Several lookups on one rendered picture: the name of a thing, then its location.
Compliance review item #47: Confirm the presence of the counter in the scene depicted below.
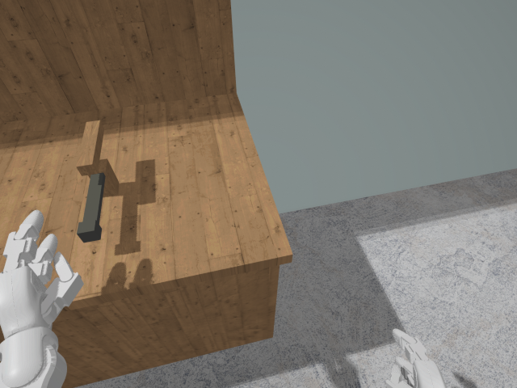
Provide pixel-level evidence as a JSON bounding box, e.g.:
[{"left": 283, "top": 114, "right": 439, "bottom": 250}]
[{"left": 0, "top": 0, "right": 293, "bottom": 388}]

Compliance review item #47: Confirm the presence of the left robot hand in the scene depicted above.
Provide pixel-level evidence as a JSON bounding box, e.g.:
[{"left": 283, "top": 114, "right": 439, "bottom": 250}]
[{"left": 0, "top": 210, "right": 84, "bottom": 339}]

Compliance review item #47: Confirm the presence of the left robot forearm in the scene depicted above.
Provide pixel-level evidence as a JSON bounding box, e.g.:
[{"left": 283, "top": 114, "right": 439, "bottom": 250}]
[{"left": 0, "top": 327, "right": 67, "bottom": 388}]

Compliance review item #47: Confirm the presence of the right robot hand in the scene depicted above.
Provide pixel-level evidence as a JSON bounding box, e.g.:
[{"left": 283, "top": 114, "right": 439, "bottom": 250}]
[{"left": 386, "top": 328, "right": 447, "bottom": 388}]

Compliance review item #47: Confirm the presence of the tap lever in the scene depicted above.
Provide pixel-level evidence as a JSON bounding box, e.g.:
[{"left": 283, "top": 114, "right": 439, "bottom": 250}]
[{"left": 77, "top": 173, "right": 106, "bottom": 243}]

